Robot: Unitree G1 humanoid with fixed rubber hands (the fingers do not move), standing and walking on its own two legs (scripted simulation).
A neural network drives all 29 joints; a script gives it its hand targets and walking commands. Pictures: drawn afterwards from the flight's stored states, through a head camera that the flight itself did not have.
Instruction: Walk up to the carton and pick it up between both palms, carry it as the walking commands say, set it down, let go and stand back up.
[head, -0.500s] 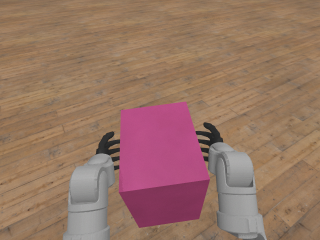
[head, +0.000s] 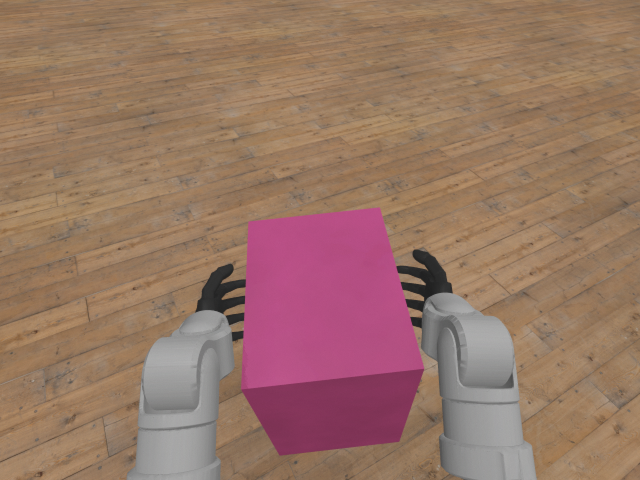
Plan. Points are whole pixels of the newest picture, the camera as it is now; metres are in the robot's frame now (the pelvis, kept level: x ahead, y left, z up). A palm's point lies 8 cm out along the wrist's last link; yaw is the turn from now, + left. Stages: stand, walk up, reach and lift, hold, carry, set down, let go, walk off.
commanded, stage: carry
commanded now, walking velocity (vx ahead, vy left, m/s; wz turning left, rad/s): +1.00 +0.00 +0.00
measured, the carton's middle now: (327, 337) +0.30 +0.00 +0.02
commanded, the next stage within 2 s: none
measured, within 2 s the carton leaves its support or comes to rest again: neither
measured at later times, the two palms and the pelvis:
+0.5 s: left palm (258, 129) +0.78 +0.14 +0.06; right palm (379, 128) +0.78 -0.12 +0.07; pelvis +0.50 +0.01 -0.03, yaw -2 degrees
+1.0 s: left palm (285, 39) +1.34 +0.11 +0.06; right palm (368, 44) +1.32 -0.15 +0.07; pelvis +1.05 +0.01 -0.01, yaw -7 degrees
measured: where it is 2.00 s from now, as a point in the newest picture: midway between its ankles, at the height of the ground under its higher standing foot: (318, 169)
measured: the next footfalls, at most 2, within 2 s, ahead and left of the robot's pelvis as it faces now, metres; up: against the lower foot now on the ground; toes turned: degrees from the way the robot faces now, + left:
left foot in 0.14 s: +0.24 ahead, +0.15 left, +0.00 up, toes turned +4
right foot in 0.44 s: +0.59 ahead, -0.08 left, +0.00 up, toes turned -8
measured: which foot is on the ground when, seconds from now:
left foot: up 0.00-0.12, down 0.14-0.50, up 0.52-0.74, down 0.76-1.00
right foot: down 0.00-0.18, up 0.20-0.42, down 0.44-0.78, up 0.80-1.00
